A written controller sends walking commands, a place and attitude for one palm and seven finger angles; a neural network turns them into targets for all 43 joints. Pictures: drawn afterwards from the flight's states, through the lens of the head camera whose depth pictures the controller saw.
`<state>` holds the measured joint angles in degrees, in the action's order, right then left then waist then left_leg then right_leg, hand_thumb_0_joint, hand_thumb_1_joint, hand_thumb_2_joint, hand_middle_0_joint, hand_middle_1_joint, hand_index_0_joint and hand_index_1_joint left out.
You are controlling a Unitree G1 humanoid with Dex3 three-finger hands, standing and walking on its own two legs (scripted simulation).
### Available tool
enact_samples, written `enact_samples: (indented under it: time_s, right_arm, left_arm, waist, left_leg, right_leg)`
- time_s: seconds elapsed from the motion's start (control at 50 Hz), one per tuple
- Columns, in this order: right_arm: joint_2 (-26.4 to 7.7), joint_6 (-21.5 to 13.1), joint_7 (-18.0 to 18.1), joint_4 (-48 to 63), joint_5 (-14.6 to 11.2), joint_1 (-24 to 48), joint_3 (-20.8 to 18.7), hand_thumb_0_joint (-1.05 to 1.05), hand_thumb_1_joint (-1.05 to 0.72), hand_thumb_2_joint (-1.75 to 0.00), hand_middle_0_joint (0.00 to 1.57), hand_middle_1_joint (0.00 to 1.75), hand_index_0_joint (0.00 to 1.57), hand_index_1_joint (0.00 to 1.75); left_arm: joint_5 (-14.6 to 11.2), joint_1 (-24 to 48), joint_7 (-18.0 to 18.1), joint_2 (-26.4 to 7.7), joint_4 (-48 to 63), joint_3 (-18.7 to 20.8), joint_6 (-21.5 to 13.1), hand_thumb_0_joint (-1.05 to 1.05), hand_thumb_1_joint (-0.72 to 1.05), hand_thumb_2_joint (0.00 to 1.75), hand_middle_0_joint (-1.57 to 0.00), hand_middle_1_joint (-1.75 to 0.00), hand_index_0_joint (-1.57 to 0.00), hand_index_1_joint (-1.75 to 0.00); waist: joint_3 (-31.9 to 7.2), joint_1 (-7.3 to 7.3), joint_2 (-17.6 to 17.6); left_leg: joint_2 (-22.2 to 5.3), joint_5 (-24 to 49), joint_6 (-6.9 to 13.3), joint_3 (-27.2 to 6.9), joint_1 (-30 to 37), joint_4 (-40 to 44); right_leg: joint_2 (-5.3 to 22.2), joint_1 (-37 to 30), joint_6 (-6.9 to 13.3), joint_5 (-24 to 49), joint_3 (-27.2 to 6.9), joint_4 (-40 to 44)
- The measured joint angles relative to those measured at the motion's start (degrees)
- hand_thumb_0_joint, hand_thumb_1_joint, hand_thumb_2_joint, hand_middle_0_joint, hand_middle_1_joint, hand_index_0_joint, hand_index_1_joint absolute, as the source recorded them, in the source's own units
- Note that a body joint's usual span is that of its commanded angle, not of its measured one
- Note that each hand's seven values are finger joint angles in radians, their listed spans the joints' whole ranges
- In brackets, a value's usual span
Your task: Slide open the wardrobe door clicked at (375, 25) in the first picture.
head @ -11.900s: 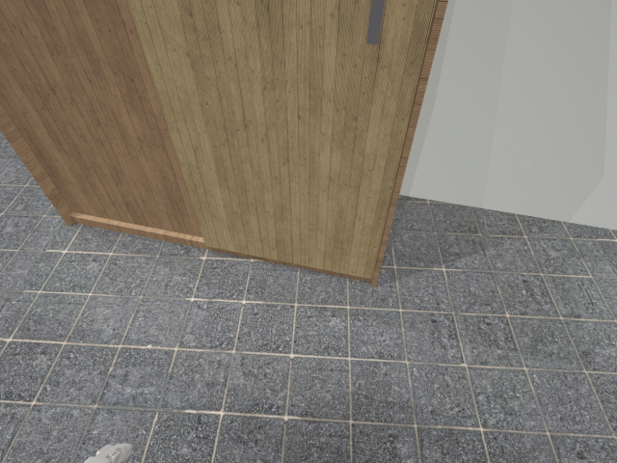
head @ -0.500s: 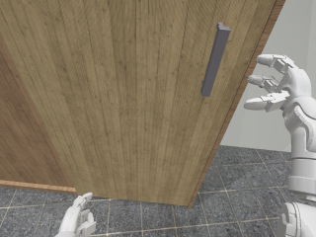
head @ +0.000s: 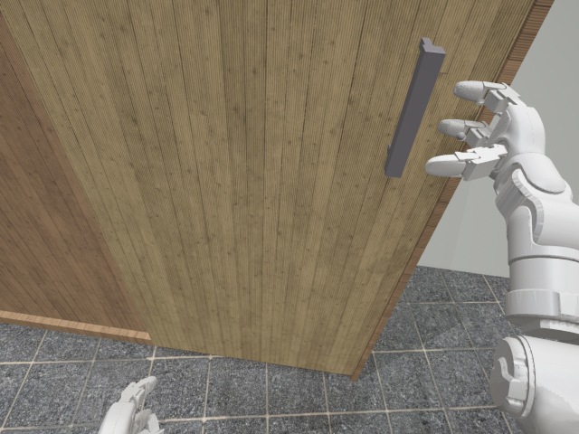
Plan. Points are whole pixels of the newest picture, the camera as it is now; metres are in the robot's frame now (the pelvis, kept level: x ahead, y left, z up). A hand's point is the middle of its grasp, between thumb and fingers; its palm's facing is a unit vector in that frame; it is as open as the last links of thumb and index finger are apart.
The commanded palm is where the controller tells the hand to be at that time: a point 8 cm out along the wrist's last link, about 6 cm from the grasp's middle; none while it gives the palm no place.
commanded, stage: move the hooked fingers beside the handle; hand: right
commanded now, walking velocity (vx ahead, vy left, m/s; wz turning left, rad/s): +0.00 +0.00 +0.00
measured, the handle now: (408, 111) +0.48 -0.11 +0.25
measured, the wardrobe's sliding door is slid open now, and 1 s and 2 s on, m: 0.00 0.00 0.00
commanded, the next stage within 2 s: feel for the door with the fingertips in 0.90 s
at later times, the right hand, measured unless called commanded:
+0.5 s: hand (457, 138) +0.42 -0.16 +0.26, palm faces +0.05 +1.00 +0.00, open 14.0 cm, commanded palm +0.39 -0.22 +0.26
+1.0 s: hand (467, 142) +0.40 -0.16 +0.26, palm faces +0.06 +1.00 -0.01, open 14.0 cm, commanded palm +0.38 -0.21 +0.26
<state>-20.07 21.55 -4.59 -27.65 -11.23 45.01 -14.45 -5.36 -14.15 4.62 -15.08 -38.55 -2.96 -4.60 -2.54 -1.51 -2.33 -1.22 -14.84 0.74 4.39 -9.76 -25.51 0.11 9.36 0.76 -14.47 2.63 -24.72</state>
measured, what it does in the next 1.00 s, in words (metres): stands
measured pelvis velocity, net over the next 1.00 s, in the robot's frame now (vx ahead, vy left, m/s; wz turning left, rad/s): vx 0.00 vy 0.00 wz -0.01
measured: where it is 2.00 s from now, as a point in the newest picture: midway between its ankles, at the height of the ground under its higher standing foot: outside the picture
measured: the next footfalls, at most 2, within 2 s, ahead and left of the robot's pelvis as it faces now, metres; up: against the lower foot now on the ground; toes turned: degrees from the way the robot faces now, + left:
none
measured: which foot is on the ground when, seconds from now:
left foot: down 0.00-1.00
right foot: down 0.00-1.00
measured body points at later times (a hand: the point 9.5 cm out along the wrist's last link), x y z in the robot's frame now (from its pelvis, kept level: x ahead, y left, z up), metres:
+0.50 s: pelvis +0.00 +0.00 +0.00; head -0.03 +0.02 +0.45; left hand +0.17 +0.24 -0.09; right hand +0.41 -0.21 +0.26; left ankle -0.01 +0.11 -0.74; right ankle -0.01 -0.11 -0.74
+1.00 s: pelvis +0.00 +0.00 +0.00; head -0.03 +0.02 +0.45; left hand +0.16 +0.24 -0.09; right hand +0.39 -0.22 +0.26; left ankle -0.01 +0.11 -0.74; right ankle -0.01 -0.11 -0.74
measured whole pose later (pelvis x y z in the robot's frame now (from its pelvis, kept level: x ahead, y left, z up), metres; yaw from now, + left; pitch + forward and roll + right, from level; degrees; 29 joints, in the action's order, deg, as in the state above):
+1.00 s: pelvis +0.00 +0.00 +0.00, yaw +0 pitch -2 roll +0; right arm -18.7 24.7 -3.4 -21.0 -11.5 42.0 -13.0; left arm -5.4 -12.2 4.6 -14.7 -37.8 -3.2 -2.6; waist -2.6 -0.3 -2.1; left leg -1.2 -14.3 0.7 4.7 -8.3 -24.5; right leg 0.1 8.3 0.8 -14.1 2.2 -24.3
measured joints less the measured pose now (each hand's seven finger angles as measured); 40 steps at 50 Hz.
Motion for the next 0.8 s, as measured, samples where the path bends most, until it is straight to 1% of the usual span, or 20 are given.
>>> enact_samples:
  time_s: [0.12, 0.18, 0.26, 0.34, 0.4, 0.46, 0.56, 0.64, 0.72, 0.8]
  right_arm:
    - [-0.5, -0.2, 0.5, 0.1, 0.5, -1.1, -1.5, -0.01, 0.50, -0.30, 0.30, 1.20, 0.30, 1.20]
    - [-1.0, -0.4, 0.3, 2.1, 0.8, -2.6, -1.8, -0.01, 0.50, -0.30, 0.30, 1.20, 0.30, 1.20]
    - [-0.7, 0.2, -0.6, 3.9, 0.1, -3.1, -0.9, -0.01, 0.50, -0.30, 0.30, 1.20, 0.30, 1.20]
    - [0.1, 1.6, -0.5, 4.0, -0.3, -2.5, 0.5, -0.01, 0.50, -0.30, 0.30, 1.20, 0.30, 1.20]
    - [0.8, 2.2, 0.3, 3.6, -0.2, -1.7, 1.5, -0.01, 0.50, -0.30, 0.30, 1.20, 0.30, 1.20]
    - [1.5, 2.0, 0.9, 2.3, -0.2, -0.5, 2.0, -0.01, 0.50, -0.30, 0.30, 1.20, 0.30, 1.20]
    - [1.1, 1.0, 1.6, 0.0, 0.3, 0.6, 1.0, -0.01, 0.50, -0.30, 0.30, 1.20, 0.30, 1.20]
    - [0.2, 0.1, 1.1, 0.4, 0.6, -0.3, -0.1, -0.01, 0.50, -0.30, 0.30, 1.20, 0.30, 1.20]
    - [-0.4, 0.3, 0.0, 2.6, 0.2, -2.5, -0.8, -0.01, 0.50, -0.30, 0.30, 1.20, 0.30, 1.20]
    - [-0.3, 1.2, -0.5, 5.8, -0.2, -4.6, -0.6, -0.01, 0.50, -0.30, 0.30, 1.20, 0.30, 1.20]
  left_arm:
    - [0.2, -0.1, -0.2, 0.5, 0.6, -0.2, 0.7, 0.02, 0.90, 0.90, -0.20, -0.30, -0.20, -0.30]
    - [0.1, -0.4, -0.2, 0.5, 1.1, -0.1, 0.9, 0.02, 0.90, 0.90, -0.20, -0.30, -0.20, -0.30]
    - [-0.2, -0.3, -0.1, 0.2, 0.9, 0.0, 1.0, 0.02, 0.90, 0.90, -0.20, -0.30, -0.20, -0.30]
    - [-0.3, 0.6, 0.0, -0.1, 0.6, 0.1, 1.0, 0.02, 0.90, 0.90, -0.20, -0.30, -0.20, -0.30]
    - [-0.3, 1.6, 0.1, -0.1, 0.6, 0.0, 1.0, 0.02, 0.90, 0.90, -0.20, -0.30, -0.20, -0.30]
    - [-0.1, 2.5, 0.1, 0.3, 0.6, -0.2, 1.1, 0.02, 0.90, 0.90, -0.20, -0.30, -0.20, -0.30]
    - [0.2, 2.9, -0.1, 1.0, 1.4, -0.7, 1.5, 0.02, 0.90, 0.90, -0.20, -0.30, -0.20, -0.30]
    - [0.1, 1.9, -0.4, 1.1, 2.0, -0.7, 1.9, 0.02, 0.90, 0.90, -0.20, -0.30, -0.20, -0.30]
    - [-0.1, 0.7, -0.4, 0.7, 2.0, -0.5, 2.3, 0.02, 0.90, 0.90, -0.20, -0.30, -0.20, -0.30]
    - [-0.3, 0.0, -0.3, 0.2, 1.5, -0.1, 2.6, 0.02, 0.90, 0.90, -0.20, -0.30, -0.20, -0.30]
  waist:
    - [-0.1, -0.46, 0.0]
    - [0.1, -0.31, 0.0]
    - [0.0, 0.50, 0.1]
    - [-0.1, 1.08, 0.0]
    - [-0.1, 1.25, 0.0]
    - [0.0, 1.16, 0.1]
    - [-0.2, 0.51, 0.2]
    - [-0.3, 0.26, 0.1]
    - [-0.4, 0.41, 0.0]
    - [-0.3, 0.83, -0.1]
  left_leg:
    - [0.3, 0.1, 0.1, -0.5, 0.1, 0.3]
    - [0.4, 0.2, 0.1, -0.5, 0.5, 0.5]
    - [0.3, 0.1, 0.2, -0.1, 1.0, 0.6]
    - [0.2, -0.1, 0.1, 0.4, 1.0, 0.4]
    - [0.1, -0.1, 0.1, 0.6, 0.8, 0.2]
    - [0.0, 0.0, 0.1, 0.7, 0.7, 0.2]
    - [0.1, 0.2, 0.1, 0.2, 0.6, 0.5]
    - [0.3, 0.4, 0.2, -0.2, 0.8, 0.8]
    - [0.4, 0.4, 0.1, -0.3, 1.1, 1.1]
    - [0.3, 0.3, 0.1, -0.2, 1.5, 1.1]
  right_leg:
    - [0.2, -0.5, -0.1, 0.1, 0.5, 0.6]
    - [0.3, -0.9, -0.1, 0.1, 0.5, 0.8]
    - [0.3, -0.9, -0.2, 0.0, 0.1, 0.4]
    - [0.2, -0.6, -0.1, -0.1, -0.4, 0.0]
    - [0.0, -0.4, -0.1, -0.1, -0.6, -0.2]
    - [0.0, -0.2, -0.1, 0.0, -0.7, -0.2]
    - [0.1, -0.4, -0.1, 0.3, -0.2, 0.4]
    - [0.3, -0.8, -0.2, 0.3, 0.1, 0.8]
    - [0.3, -1.2, -0.1, 0.2, 0.3, 0.9]
    - [0.3, -1.4, -0.1, 0.1, 0.1, 0.8]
